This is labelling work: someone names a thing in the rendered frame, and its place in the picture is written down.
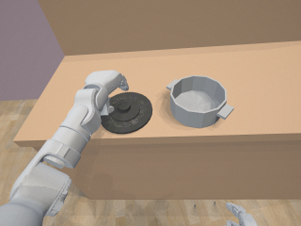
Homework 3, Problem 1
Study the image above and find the robot left hand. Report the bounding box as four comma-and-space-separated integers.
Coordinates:
85, 70, 129, 116

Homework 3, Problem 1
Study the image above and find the pot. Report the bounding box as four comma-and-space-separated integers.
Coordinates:
166, 75, 234, 128

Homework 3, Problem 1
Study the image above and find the lid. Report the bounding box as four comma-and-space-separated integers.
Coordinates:
101, 92, 152, 135

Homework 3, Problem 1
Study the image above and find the robot left upper arm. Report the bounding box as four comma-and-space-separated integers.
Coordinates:
0, 162, 72, 226

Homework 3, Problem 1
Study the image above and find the robot right hand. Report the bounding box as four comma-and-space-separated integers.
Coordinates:
224, 202, 258, 226

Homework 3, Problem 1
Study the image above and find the knob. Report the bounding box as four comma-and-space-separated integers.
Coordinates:
118, 101, 131, 112

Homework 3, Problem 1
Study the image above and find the robot left forearm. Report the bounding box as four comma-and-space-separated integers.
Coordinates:
9, 82, 109, 201

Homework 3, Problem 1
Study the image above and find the table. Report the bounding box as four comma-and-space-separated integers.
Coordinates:
13, 0, 301, 200

